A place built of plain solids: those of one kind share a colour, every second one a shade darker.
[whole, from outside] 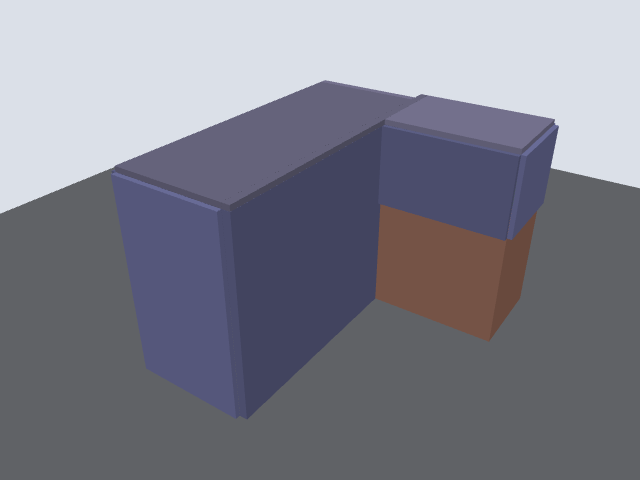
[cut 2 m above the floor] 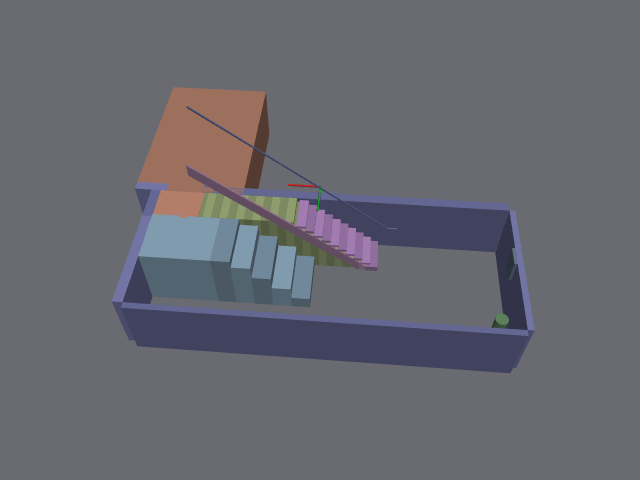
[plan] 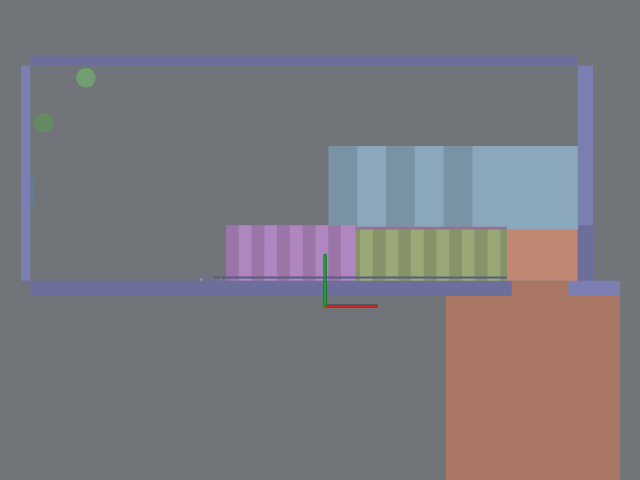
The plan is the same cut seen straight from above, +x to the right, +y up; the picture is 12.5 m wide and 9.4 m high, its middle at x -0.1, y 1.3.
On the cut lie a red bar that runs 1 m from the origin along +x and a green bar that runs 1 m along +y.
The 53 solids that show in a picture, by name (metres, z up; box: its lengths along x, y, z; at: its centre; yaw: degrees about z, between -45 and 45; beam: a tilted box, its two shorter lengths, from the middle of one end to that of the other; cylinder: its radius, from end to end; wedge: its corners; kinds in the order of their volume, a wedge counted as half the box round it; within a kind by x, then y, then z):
{
 "floor_1": {"box": [3.41, 5.22, 4.75], "at": [4.07, -2.11, 2.08]},
 "floor_2": {"box": [1.39, 1.09, 4.75], "at": [4.25, 1.04, 2.08]},
 "wall_1": {"box": [0.18, 4.22, 7.54], "at": [-5.87, 2.61, 3.72]},
 "wall_2": {"box": [9.43, 0.3, 7.54], "at": [-1.06, 0.35, 3.72]},
 "wall_3": {"box": [10.72, 0.18, 7.54], "at": [-0.41, 4.81, 3.72]},
 "wall_4": {"box": [0.18, 4.92, 3.04], "at": [2.27, -2.26, 5.97]},
 "wall_5": {"box": [3.41, 0.18, 3.04], "at": [4.07, -4.81, 5.97]},
 "wall_6": {"box": [0.3, 1.09, 7.54], "at": [5.1, 1.04, 3.72]},
 "wall_7": {"box": [0.3, 3.13, 7.54], "at": [5.1, 3.15, 3.72]},
 "wall_8": {"box": [1.01, 0.3, 7.54], "at": [5.27, 0.35, 3.72]},
 "mass_1": {"box": [0.57, 1.64, 0.49], "at": [0.35, 2.32, 0.19]},
 "mass_2": {"box": [0.57, 1.64, 0.92], "at": [0.91, 2.32, 0.41]},
 "mass_3": {"box": [0.57, 1.64, 1.36], "at": [1.48, 2.32, 0.63]},
 "mass_4": {"box": [0.57, 1.64, 1.8], "at": [2.04, 2.32, 0.85]},
 "mass_5": {"box": [0.57, 1.64, 2.23], "at": [2.6, 2.32, 1.07]},
 "mass_6": {"box": [2.07, 1.64, 2.67], "at": [3.92, 2.32, 1.29]},
 "roof_1": {"box": [10.72, 4.22, 0.2], "at": [-0.41, 2.61, 7.59]},
 "roof_2": {"box": [11.55, 0.3, 0.2], "at": [0.0, 0.35, 7.59]},
 "roof_3": {"box": [3.41, 4.92, 0.2], "at": [4.07, -2.26, 7.59]},
 "roof_4": {"box": [0.3, 4.22, 0.2], "at": [5.1, 2.61, 7.59]},
 "under_1": {"box": [0.25, 1.0, 0.94], "at": [-0.69, 1.0, 0.42]},
 "under_2": {"box": [0.25, 1.0, 1.13], "at": [-0.44, 1.0, 0.51]},
 "under_3": {"box": [0.25, 1.0, 1.32], "at": [-0.19, 1.0, 0.61]},
 "under_4": {"box": [0.25, 1.0, 1.52], "at": [0.06, 1.0, 0.71]},
 "under_5": {"box": [0.25, 1.0, 1.71], "at": [0.31, 1.0, 0.8]},
 "under_6": {"box": [0.25, 1.0, 1.9], "at": [0.56, 1.0, 0.9]},
 "under_7": {"box": [0.25, 1.0, 2.1], "at": [0.81, 1.0, 1.0]},
 "under_8": {"box": [0.25, 1.0, 2.29], "at": [1.06, 1.0, 1.09]},
 "under_9": {"box": [0.25, 1.0, 2.48], "at": [1.31, 1.0, 1.19]},
 "under_10": {"box": [0.25, 1.0, 2.68], "at": [1.56, 1.0, 1.29]},
 "under_11": {"box": [0.25, 1.0, 2.87], "at": [1.81, 1.0, 1.39]},
 "under_12": {"box": [0.25, 1.0, 3.07], "at": [2.06, 1.0, 1.48]},
 "under_13": {"box": [0.25, 1.0, 3.26], "at": [2.31, 1.0, 1.58]},
 "under_14": {"box": [0.26, 1.0, 3.45], "at": [2.56, 1.0, 1.68]},
 "under_15": {"box": [0.25, 1.0, 3.65], "at": [2.81, 1.0, 1.77]},
 "under_16": {"box": [0.25, 1.0, 3.84], "at": [3.06, 1.0, 1.87]},
 "under_17": {"box": [0.25, 1.0, 4.04], "at": [3.31, 1.0, 1.97]},
 "under_18": {"box": [0.13, 1.0, 4.23], "at": [3.5, 1.0, 2.07]},
 "string_1": {"wedge": [[-1.36, 1.51, -0.05], [-1.36, 1.51, 0.33], [-1.36, 1.56, -0.05], [-1.36, 1.56, 0.33], [3.56, 1.51, 3.76], [3.56, 1.51, 4.14], [3.56, 1.56, 3.76], [3.56, 1.56, 4.14]]},
 "guard_rail_1": {"wedge": [[-2.19, 0.55, 0.88], [-2.19, 0.55, 0.93], [-2.19, 0.59, 0.88], [-2.19, 0.59, 0.93], [3.56, 0.55, 5.33], [3.56, 0.55, 5.39], [3.56, 0.59, 5.33], [3.56, 0.59, 5.39]]},
 "bin_1": {"cylinder": 0.19, "from": [-5.51, 3.6, 0.0], "to": [-5.51, 3.6, 0.75]},
 "bin_2": {"cylinder": 0.19, "from": [-4.69, 4.48, 0.0], "to": [-4.69, 4.48, 0.75]},
 "tread_1": {"wedge": [[-1.94, 0.5, -0.05], [-1.94, 0.5, 0.19], [-1.94, 1.59, -0.05], [-1.94, 1.59, 0.19], [-1.57, 0.5, -0.05], [-1.57, 0.5, 0.19], [-1.57, 1.59, -0.05], [-1.57, 1.59, 0.19]]},
 "tread_2": {"wedge": [[-1.69, 0.5, 0.3], [-1.69, 0.5, 0.38], [-1.69, 1.59, 0.3], [-1.69, 1.59, 0.38], [-1.41, 0.5, 0.3], [-1.41, 0.5, 0.38], [-1.41, 1.59, 0.3], [-1.41, 1.59, 0.38]]},
 "tread_3": {"wedge": [[-1.44, 0.5, 0.49], [-1.44, 0.5, 0.58], [-1.44, 1.59, 0.49], [-1.44, 1.59, 0.58], [-1.15, 0.5, 0.49], [-1.15, 0.5, 0.57], [-1.15, 1.59, 0.49], [-1.15, 1.59, 0.58]]},
 "tread_4": {"wedge": [[-1.19, 0.5, 0.69], [-1.19, 0.5, 0.77], [-1.19, 1.59, 0.69], [-1.19, 1.59, 0.77], [-0.9, 0.5, 0.69], [-0.9, 0.5, 0.77], [-0.9, 1.59, 0.69], [-0.9, 1.59, 0.77]]},
 "tread_5": {"wedge": [[-0.94, 0.5, 0.88], [-0.94, 0.5, 0.96], [-0.94, 1.59, 0.88], [-0.94, 1.59, 0.96], [-0.66, 0.5, 0.88], [-0.66, 0.5, 0.96], [-0.66, 1.59, 0.88], [-0.66, 1.59, 0.96]]},
 "tread_6": {"wedge": [[-0.69, 0.5, 1.07], [-0.69, 0.5, 1.15], [-0.69, 1.59, 1.07], [-0.69, 1.59, 1.16], [-0.4, 0.5, 1.07], [-0.4, 0.5, 1.15], [-0.4, 1.59, 1.07], [-0.4, 1.59, 1.16]]},
 "tread_7": {"wedge": [[-0.44, 0.5, 1.27], [-0.44, 0.5, 1.35], [-0.44, 1.59, 1.27], [-0.44, 1.59, 1.35], [-0.15, 0.5, 1.27], [-0.15, 0.5, 1.35], [-0.15, 1.59, 1.27], [-0.15, 1.59, 1.35]]},
 "tread_8": {"wedge": [[-0.19, 0.5, 1.46], [-0.19, 0.5, 1.54], [-0.19, 1.59, 1.46], [-0.19, 1.59, 1.54], [0.1, 0.5, 1.46], [0.1, 0.5, 1.54], [0.1, 1.59, 1.46], [0.1, 1.59, 1.54]]},
 "tread_9": {"wedge": [[0.06, 0.5, 1.65], [0.06, 0.5, 1.73], [0.06, 1.59, 1.65], [0.06, 1.59, 1.74], [0.34, 0.5, 1.65], [0.34, 0.5, 1.73], [0.34, 1.59, 1.65], [0.34, 1.59, 1.74]]},
 "tread_10": {"wedge": [[0.31, 0.5, 1.85], [0.31, 0.5, 1.93], [0.31, 1.59, 1.85], [0.31, 1.59, 1.93], [0.6, 0.5, 1.85], [0.6, 0.5, 1.93], [0.6, 1.59, 1.85], [0.6, 1.59, 1.93]]},
 "cabinet_1": {"box": [0.09, 0.58, 0.9], "at": [-5.73, 2.26, 1.69]}
}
